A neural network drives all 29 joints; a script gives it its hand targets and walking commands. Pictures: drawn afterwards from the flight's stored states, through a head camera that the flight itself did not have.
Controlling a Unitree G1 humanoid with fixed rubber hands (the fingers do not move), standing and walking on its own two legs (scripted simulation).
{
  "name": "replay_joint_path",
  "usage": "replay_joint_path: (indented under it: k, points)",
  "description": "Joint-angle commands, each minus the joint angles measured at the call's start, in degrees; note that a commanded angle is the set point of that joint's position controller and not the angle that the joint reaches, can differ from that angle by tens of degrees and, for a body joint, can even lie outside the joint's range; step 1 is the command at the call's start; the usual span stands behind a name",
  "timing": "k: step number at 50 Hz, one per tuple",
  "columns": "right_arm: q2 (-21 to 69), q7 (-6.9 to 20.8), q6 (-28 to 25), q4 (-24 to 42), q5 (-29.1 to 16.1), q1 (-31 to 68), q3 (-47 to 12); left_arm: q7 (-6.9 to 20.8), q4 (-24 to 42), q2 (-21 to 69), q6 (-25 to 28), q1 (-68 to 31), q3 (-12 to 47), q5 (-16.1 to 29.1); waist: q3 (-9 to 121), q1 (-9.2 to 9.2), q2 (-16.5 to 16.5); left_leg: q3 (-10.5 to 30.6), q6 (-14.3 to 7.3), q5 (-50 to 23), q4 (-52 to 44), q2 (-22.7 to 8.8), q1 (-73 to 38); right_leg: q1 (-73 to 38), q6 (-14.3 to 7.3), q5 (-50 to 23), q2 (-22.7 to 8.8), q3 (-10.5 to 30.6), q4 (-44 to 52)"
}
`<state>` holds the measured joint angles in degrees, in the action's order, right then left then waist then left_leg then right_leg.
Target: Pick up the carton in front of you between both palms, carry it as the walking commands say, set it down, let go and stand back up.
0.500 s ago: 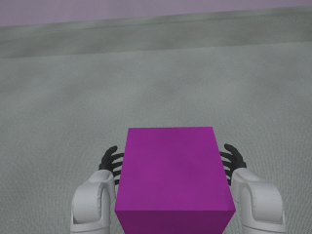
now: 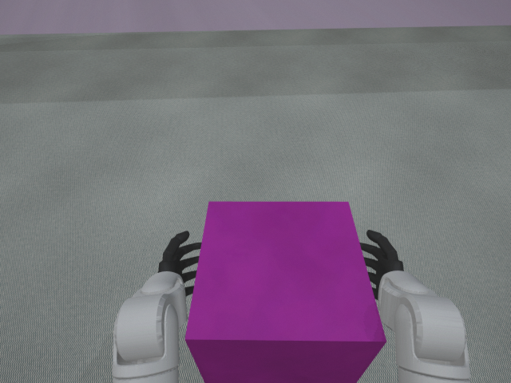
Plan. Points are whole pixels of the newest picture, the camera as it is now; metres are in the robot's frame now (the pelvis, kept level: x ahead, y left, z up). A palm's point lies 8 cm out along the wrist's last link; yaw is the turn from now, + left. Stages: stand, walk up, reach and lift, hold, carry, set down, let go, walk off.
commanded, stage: carry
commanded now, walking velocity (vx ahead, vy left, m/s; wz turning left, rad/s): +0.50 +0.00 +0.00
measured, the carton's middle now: (277, 303) +0.27 +0.00 +0.00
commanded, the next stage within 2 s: none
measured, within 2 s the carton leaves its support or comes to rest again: neither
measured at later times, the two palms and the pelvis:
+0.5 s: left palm (214, 152) +0.56 +0.12 +0.06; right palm (355, 151) +0.58 -0.18 +0.05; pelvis +0.30 -0.05 +0.00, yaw +4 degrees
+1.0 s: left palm (207, 113) +0.68 +0.14 +0.07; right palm (336, 112) +0.69 -0.16 +0.07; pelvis +0.43 -0.01 -0.01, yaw +2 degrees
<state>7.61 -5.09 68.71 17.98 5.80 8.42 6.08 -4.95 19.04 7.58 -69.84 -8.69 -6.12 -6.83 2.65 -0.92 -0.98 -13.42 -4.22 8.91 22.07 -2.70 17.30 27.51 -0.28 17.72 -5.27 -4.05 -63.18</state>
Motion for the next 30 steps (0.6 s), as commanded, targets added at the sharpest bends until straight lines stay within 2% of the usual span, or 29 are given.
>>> replay_joint_path:
  k: [1, 4, 6, 11, 13, 14, 15, 16, 17, 18, 19, 20, 21, 22, 23, 24, 26, 28, 30]
  points:
    - [54.5, 15.9, -1.0, 6.5, -24.1, 25.7, -40.9, 13.8, 5.0, 55.1, 2.3, -25.5, 42.9, 23.2, 18.4, 0.24, 8.2, 14.7, -2.4, -6.2, -12.2, -14.6, -20.4, 7.3, 0.7, -4.9, -2.0, 0.5, 5.5]
    - [52.3, 16.0, -0.8, 7.7, -24.1, 24.6, -40.8, 13.1, 6.3, 53.7, 2.3, -24.7, 42.9, 22.4, 15.5, 0.13, 8.5, 12.0, -3.4, -8.6, -13.5, -13.8, -22.5, 10.8, 1.9, -8.6, -1.9, -1.8, 14.0]
    - [50.5, 15.8, -0.3, 8.2, -23.8, 23.9, -40.5, 12.9, 6.9, 52.3, 1.7, -24.3, 42.7, 22.4, 13.3, 0.07, 8.3, 10.1, -3.2, -11.2, -13.6, -12.8, -23.4, 11.2, 2.2, -11.3, -1.5, -3.0, 20.1]
    - [47.6, 15.3, 1.2, 5.8, -21.8, 21.8, -39.1, 13.5, 5.6, 49.4, -0.4, -23.4, 41.9, 22.6, 7.7, -0.19, 9.5, 6.3, -2.3, -18.1, -12.5, -11.7, -24.4, 8.2, 0.6, -15.8, 0.6, -6.6, 31.5]
    - [47.4, 15.1, 1.6, 5.1, -21.3, 22.0, -39.0, 13.9, 4.9, 48.9, -0.9, -24.2, 41.5, 23.1, 6.2, -0.19, 10.2, 4.0, -0.5, -28.5, -8.9, -11.3, -24.7, 4.7, -0.2, -17.7, 1.9, -7.7, 35.0]
    - [47.4, 15.0, 1.7, 4.9, -21.2, 22.2, -39.1, 14.1, 4.5, 48.7, -1.0, -24.1, 41.3, 23.2, 7.1, 0.06, 10.6, 2.5, 0.8, -34.8, -4.8, -10.8, -24.3, 0.0, -0.3, -18.8, 3.2, -9.1, 36.5]
    - [47.5, 15.0, 1.8, 4.8, -21.2, 22.7, -39.2, 14.3, 3.8, 48.9, -1.1, -23.4, 41.1, 23.1, 9.2, 0.91, 9.4, -0.3, 2.7, -38.5, 2.5, -9.0, -22.3, -8.4, -0.3, -21.6, 5.4, -11.4, 40.6]
    - [47.4, 14.9, 1.8, 4.5, -21.1, 22.9, -39.3, 14.5, 3.2, 49.0, -1.0, -23.2, 40.8, 22.9, 12.2, 1.47, 6.6, -1.2, 5.0, -35.1, 10.8, -6.6, -17.2, -19.3, -0.1, -26.0, 5.2, -11.2, 43.1]
    - [47.4, 15.0, 1.6, 4.1, -21.1, 23.0, -39.3, 14.7, 3.0, 48.8, -1.0, -23.2, 40.5, 22.9, 17.4, 2.1, 1.4, -0.1, 6.7, -14.8, 22.0, -5.1, -7.8, -32.3, -0.7, -40.3, -4.6, -1.3, 40.5]
    - [49.2, 14.8, 2.0, 4.7, -21.8, 24.8, -40.8, 15.1, 0.8, 48.7, -0.4, -23.2, 39.7, 22.2, 25.4, 2.42, -12.8, 3.6, 8.3, 14.0, 38.2, 1.3, 9.4, -51.1, -11.2, -53.7, -19.6, 17.7, 37.2]
    - [49.1, 15.0, 1.6, 4.7, -21.8, 23.8, -40.9, 15.1, 0.1, 50.2, 0.4, -20.4, 39.3, 22.8, 27.5, 2.4, -14.3, 9.5, 7.6, 23.3, 46.9, 3.0, 11.3, -46.7, -14.3, -54.7, -20.5, 22.3, 42.1]
    - [51.3, 15.1, 0.8, 4.9, -22.2, 25.2, -41.8, 15.3, 1.3, 52.5, 1.2, -21.5, 39.5, 23.1, 25.4, 2.14, -12.0, 12.4, 6.3, 22.7, 47.8, 0.8, 12.3, -42.4, -13.3, -54.7, -18.7, 16.7, 42.9]
    - [52.9, 15.2, 0.0, 5.8, -22.6, 27.0, -42.3, 15.4, 1.8, 54.9, 1.9, -22.3, 39.9, 23.4, 24.7, 2.04, -7.7, 13.5, 5.4, 20.9, 44.5, -1.4, 12.1, -39.6, -11.4, -52.7, -17.2, 12.3, 43.2]
    - [54.6, 15.2, -0.7, 6.2, -23.0, 27.9, -42.9, 15.4, 2.6, 56.4, 2.6, -23.4, 40.2, 23.5, 22.7, 1.69, -5.1, 13.9, 5.2, 18.3, 37.4, -3.5, 10.3, -35.2, -9.4, -50.9, -15.3, 7.7, 44.6]
    - [56.0, 15.1, -1.3, 6.7, -23.3, 27.7, -43.5, 15.4, 3.1, 57.3, 3.2, -23.8, 40.5, 23.6, 22.0, 1.23, -4.8, 13.2, 5.2, 16.3, 28.9, -3.9, 6.6, -31.6, -7.2, -46.5, -13.0, 4.3, 45.7]
    - [56.7, 14.8, -1.9, 6.9, -23.4, 26.7, -43.9, 15.4, 3.9, 57.8, 3.6, -23.7, 40.7, 23.8, 22.2, 1.18, -5.1, 11.1, 5.5, 16.1, 23.7, -2.4, 3.4, -29.9, -6.7, -45.1, -11.8, 2.2, 46.4]
    - [56.9, 14.3, -2.8, 7.0, -22.4, 23.1, -44.0, 15.6, 4.7, 57.2, 4.0, -21.7, 40.9, 23.9, 23.8, 1.26, -5.9, 9.1, 5.7, 16.2, 15.6, -0.8, 0.4, -30.5, -7.5, -43.7, -11.6, 0.5, 46.0]
    - [56.1, 14.0, -3.2, 7.6, -21.7, 21.3, -44.0, 15.9, 5.3, 55.9, 4.4, -19.7, 41.2, 23.8, 24.1, 1.56, -7.3, 7.4, 5.5, 10.6, 10.7, -0.6, -0.8, -30.5, -7.3, -44.0, -11.3, -1.0, 44.6]
    - [54.8, 13.9, -3.1, 8.7, -21.6, 21.3, -44.0, 15.9, 6.2, 54.4, 4.3, -19.5, 41.5, 23.7, 23.3, 1.37, -6.8, 5.6, 5.7, 1.4, 4.6, -1.3, -4.2, -27.6, -6.0, -39.0, -9.7, -3.5, 42.7]
